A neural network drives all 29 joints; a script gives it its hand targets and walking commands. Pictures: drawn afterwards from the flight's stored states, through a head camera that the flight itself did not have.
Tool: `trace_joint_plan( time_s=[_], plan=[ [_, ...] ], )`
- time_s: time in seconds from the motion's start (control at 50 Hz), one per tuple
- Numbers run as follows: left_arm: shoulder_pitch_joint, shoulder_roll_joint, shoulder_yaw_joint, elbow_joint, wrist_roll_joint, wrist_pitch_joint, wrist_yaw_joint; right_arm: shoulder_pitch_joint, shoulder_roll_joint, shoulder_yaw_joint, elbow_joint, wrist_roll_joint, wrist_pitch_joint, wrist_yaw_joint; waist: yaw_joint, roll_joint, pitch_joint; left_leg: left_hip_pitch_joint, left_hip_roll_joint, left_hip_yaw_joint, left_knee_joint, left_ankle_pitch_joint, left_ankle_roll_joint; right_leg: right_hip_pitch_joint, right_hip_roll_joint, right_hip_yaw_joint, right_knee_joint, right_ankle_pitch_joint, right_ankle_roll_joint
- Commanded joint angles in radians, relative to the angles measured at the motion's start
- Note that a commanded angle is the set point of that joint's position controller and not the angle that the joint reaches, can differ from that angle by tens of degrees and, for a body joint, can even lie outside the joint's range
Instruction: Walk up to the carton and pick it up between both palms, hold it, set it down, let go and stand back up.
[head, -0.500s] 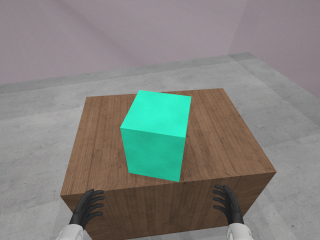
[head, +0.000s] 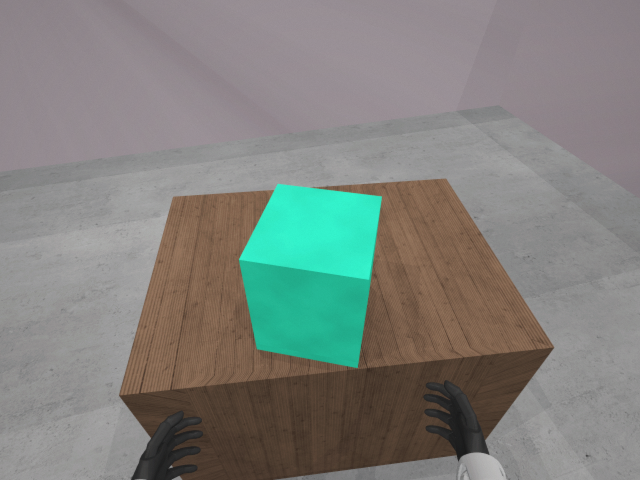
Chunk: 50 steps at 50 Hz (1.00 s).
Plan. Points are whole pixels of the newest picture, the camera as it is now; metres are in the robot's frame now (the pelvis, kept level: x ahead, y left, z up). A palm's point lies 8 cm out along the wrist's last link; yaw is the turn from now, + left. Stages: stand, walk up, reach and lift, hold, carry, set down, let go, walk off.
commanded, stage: set down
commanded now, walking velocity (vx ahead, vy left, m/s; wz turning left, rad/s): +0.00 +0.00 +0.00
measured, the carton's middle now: (317, 275) +0.52 +0.01 -0.07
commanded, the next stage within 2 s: let go in 0.88 s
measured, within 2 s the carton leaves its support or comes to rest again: neither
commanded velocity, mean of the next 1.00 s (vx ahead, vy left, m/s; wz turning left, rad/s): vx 0.00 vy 0.00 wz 0.00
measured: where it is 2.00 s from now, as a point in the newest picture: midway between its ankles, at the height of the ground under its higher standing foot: outside the picture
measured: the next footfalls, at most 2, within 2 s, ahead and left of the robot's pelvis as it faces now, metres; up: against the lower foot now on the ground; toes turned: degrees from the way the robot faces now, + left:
none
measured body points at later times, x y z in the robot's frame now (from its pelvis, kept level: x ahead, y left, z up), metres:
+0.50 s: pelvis +0.00 +0.00 +0.00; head -0.02 +0.00 +0.45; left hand +0.19 +0.23 -0.09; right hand +0.21 -0.20 -0.07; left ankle +0.06 +0.12 -0.73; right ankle -0.01 -0.07 -0.73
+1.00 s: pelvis +0.00 +0.00 +0.00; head -0.03 +0.00 +0.45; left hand +0.19 +0.24 -0.09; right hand +0.20 -0.20 -0.08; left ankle +0.06 +0.12 -0.73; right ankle -0.01 -0.07 -0.73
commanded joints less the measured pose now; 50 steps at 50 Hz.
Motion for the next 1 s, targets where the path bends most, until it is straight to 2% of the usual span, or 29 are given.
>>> trace_joint_plan(
  time_s=[0.0,0.04,0.06,0.08,0.1,0.12,0.14,0.18,0.2,0.22,0.28,0.34,0.36,0.4,0.42,0.44,0.48,0.5,0.56,0.58,0.6,0.68,0.74,0.76,0.8,0.86,0.88,0.9,0.98],
  plan=[
    [-0.086,0.195,0.014,-0.206,0.040,0.021,0.020,-0.060,-0.164,-0.003,-0.141,-0.033,0.003,0.028,0.046,0.020,-0.035,0.186,0.004,-0.063,-0.096,0.046,-0.036,-0.146,-0.070,0.059,-0.229,0.141,0.036],
    [-0.095,0.190,0.015,-0.224,0.042,0.027,0.028,-0.060,-0.171,-0.023,-0.136,-0.044,0.012,0.033,0.040,0.028,-0.028,0.194,0.008,-0.066,-0.099,0.047,-0.045,-0.156,-0.060,0.053,-0.222,0.136,0.037],
    [-0.120,0.224,0.016,-0.246,0.019,0.025,0.024,-0.070,-0.157,-0.018,-0.194,-0.045,0.015,0.028,0.039,-0.008,-0.042,0.172,0.005,-0.055,-0.095,0.030,-0.029,-0.146,-0.072,0.068,-0.230,0.138,0.042],
    [-0.100,0.167,0.011,-0.212,0.052,0.045,0.037,-0.077,-0.186,-0.034,-0.110,-0.058,0.026,0.044,0.041,0.045,-0.013,0.189,0.016,-0.067,-0.105,0.039,-0.049,-0.170,-0.058,0.053,-0.222,0.114,0.030],
    [-0.107,0.177,0.009,-0.206,0.057,0.057,0.041,-0.093,-0.188,-0.028,-0.090,-0.054,0.036,0.053,0.049,0.054,-0.013,0.196,0.021,-0.066,-0.105,0.029,-0.047,-0.191,-0.059,0.044,-0.232,0.081,0.026],
    [-0.100,0.188,0.012,-0.243,0.044,0.054,0.043,-0.081,-0.183,-0.023,-0.145,-0.048,0.033,0.052,0.052,0.046,-0.029,0.200,0.019,-0.063,-0.103,0.040,-0.042,-0.175,-0.064,0.046,-0.233,0.078,0.027],
    [-0.097,0.177,0.012,-0.229,0.054,0.069,0.046,-0.075,-0.189,-0.031,-0.129,-0.052,0.043,0.054,0.047,0.041,-0.021,0.216,0.019,-0.063,-0.101,0.045,-0.050,-0.179,-0.060,0.044,-0.231,0.090,0.026],
    [-0.121,0.195,0.010,-0.232,0.041,0.068,0.045,-0.079,-0.182,-0.029,-0.182,-0.049,0.045,0.054,0.041,0.004,-0.037,0.177,0.014,-0.056,-0.096,0.019,-0.036,-0.164,-0.069,0.051,-0.237,0.090,0.034],
    [-0.117,0.161,0.007,-0.211,0.064,0.085,0.057,-0.084,-0.205,-0.043,-0.108,-0.064,0.052,0.067,0.037,0.034,-0.010,0.195,0.018,-0.067,-0.105,0.018,-0.047,-0.186,-0.057,0.034,-0.230,0.083,0.031],
    [-0.119,0.177,0.014,-0.264,0.055,0.080,0.059,-0.088,-0.216,-0.045,-0.145,-0.064,0.047,0.070,0.049,0.026,-0.044,0.200,0.021,-0.068,-0.095,0.039,-0.046,-0.180,-0.057,0.036,-0.222,0.095,0.027],
    [-0.105,0.164,0.013,-0.260,0.068,0.109,0.065,-0.081,-0.217,-0.044,-0.122,-0.066,0.065,0.080,0.047,0.039,-0.025,0.246,0.023,-0.062,-0.096,0.054,-0.051,-0.208,-0.061,0.032,-0.231,0.082,0.031],
    [-0.096,0.173,0.024,-0.295,0.057,0.119,0.060,-0.060,-0.218,-0.038,-0.165,-0.054,0.064,0.077,0.048,0.007,-0.058,0.244,0.012,-0.053,-0.085,0.091,-0.052,-0.177,-0.067,0.034,-0.239,0.154,0.033],
    [-0.076,0.157,0.021,-0.253,0.069,0.134,0.062,-0.046,-0.227,-0.045,-0.128,-0.059,0.071,0.082,0.039,0.017,-0.032,0.246,0.012,-0.053,-0.090,0.090,-0.053,-0.179,-0.063,0.028,-0.239,0.164,0.041],
    [-0.061,0.172,0.034,-0.290,0.062,0.130,0.052,-0.020,-0.213,-0.025,-0.177,-0.050,0.067,0.075,0.041,-0.009,-0.043,0.244,-0.001,-0.043,-0.075,0.116,-0.048,-0.152,-0.068,0.043,-0.238,0.239,0.046],
    [-0.048,0.135,0.036,-0.275,0.090,0.146,0.061,-0.030,-0.237,-0.029,-0.111,-0.058,0.073,0.087,0.045,0.043,-0.036,0.273,0.007,-0.055,-0.089,0.139,-0.063,-0.157,-0.059,0.029,-0.235,0.251,0.045],
    [-0.059,0.156,0.033,-0.276,0.070,0.149,0.053,-0.036,-0.237,-0.030,-0.140,-0.055,0.073,0.084,0.045,-0.004,-0.040,0.263,0.003,-0.048,-0.082,0.138,-0.056,-0.168,-0.063,0.036,-0.239,0.244,0.046],
    [-0.044,0.146,0.044,-0.283,0.086,0.159,0.061,-0.032,-0.247,-0.038,-0.133,-0.057,0.075,0.089,0.043,0.020,-0.023,0.274,0.007,-0.050,-0.083,0.158,-0.056,-0.170,-0.059,0.025,-0.240,0.247,0.051],
    [-0.039,0.137,0.038,-0.261,0.095,0.169,0.061,-0.027,-0.255,-0.041,-0.115,-0.060,0.078,0.095,0.046,-0.002,-0.034,0.270,0.003,-0.050,-0.085,0.152,-0.056,-0.158,-0.057,0.022,-0.245,0.252,0.045],
    [-0.040,0.142,0.052,-0.315,0.084,0.166,0.066,-0.022,-0.252,-0.033,-0.151,-0.058,0.072,0.098,0.051,0.006,-0.055,0.286,-0.001,-0.045,-0.077,0.181,-0.061,-0.164,-0.063,0.034,-0.243,0.285,0.049],
    [-0.042,0.116,0.040,-0.284,0.096,0.174,0.064,-0.007,-0.262,-0.043,-0.108,-0.062,0.082,0.101,0.039,0.012,-0.034,0.300,0.000,-0.057,-0.083,0.177,-0.068,-0.176,-0.054,0.022,-0.244,0.278,0.045],
    [-0.033,0.147,0.049,-0.320,0.072,0.169,0.060,-0.005,-0.244,-0.030,-0.167,-0.050,0.079,0.094,0.044,-0.007,-0.048,0.295,0.000,-0.047,-0.073,0.201,-0.061,-0.159,-0.063,0.027,-0.246,0.294,0.055],
    [-0.032,0.111,0.042,-0.274,0.091,0.200,0.067,-0.025,-0.266,-0.040,-0.109,-0.062,0.096,0.107,0.040,0.003,-0.014,0.301,0.005,-0.053,-0.085,0.166,-0.059,-0.194,-0.059,0.019,-0.258,0.221,0.041],
    [-0.050,0.109,0.035,-0.307,0.088,0.215,0.075,-0.037,-0.274,-0.057,-0.127,-0.069,0.108,0.113,0.035,0.013,-0.032,0.312,0.008,-0.050,-0.093,0.150,-0.056,-0.210,-0.058,0.017,-0.268,0.161,0.036],
    [-0.052,0.115,0.044,-0.316,0.086,0.214,0.079,-0.037,-0.267,-0.055,-0.161,-0.069,0.107,0.111,0.038,-0.012,-0.038,0.311,0.006,-0.053,-0.093,0.150,-0.049,-0.204,-0.059,0.016,-0.272,0.159,0.029],
    [-0.060,0.096,0.032,-0.300,0.087,0.236,0.086,-0.046,-0.284,-0.070,-0.131,-0.079,0.122,0.122,0.033,0.018,-0.023,0.309,0.016,-0.051,-0.102,0.147,-0.059,-0.227,-0.057,0.010,-0.275,0.128,0.031],
    [-0.062,0.101,0.030,-0.314,0.078,0.242,0.088,-0.036,-0.272,-0.063,-0.162,-0.075,0.133,0.121,0.030,-0.004,-0.022,0.305,0.014,-0.055,-0.106,0.123,-0.048,-0.226,-0.063,0.013,-0.283,0.120,0.030],
    [-0.065,0.084,0.031,-0.333,0.093,0.247,0.097,-0.034,-0.286,-0.075,-0.127,-0.081,0.132,0.130,0.025,0.020,-0.025,0.325,0.018,-0.056,-0.109,0.133,-0.056,-0.230,-0.055,0.006,-0.280,0.118,0.029],
    [-0.077,0.089,0.037,-0.334,0.090,0.249,0.097,-0.049,-0.289,-0.086,-0.145,-0.087,0.129,0.130,0.035,0.019,-0.038,0.308,0.020,-0.057,-0.108,0.124,-0.055,-0.224,-0.057,0.010,-0.279,0.114,0.026],
    [-0.080,0.080,0.029,-0.312,0.085,0.264,0.101,-0.049,-0.286,-0.083,-0.152,-0.085,0.142,0.138,0.033,0.002,-0.035,0.285,0.016,-0.057,-0.115,0.085,-0.050,-0.229,-0.058,0.009,-0.280,0.080,0.026]
  ],
)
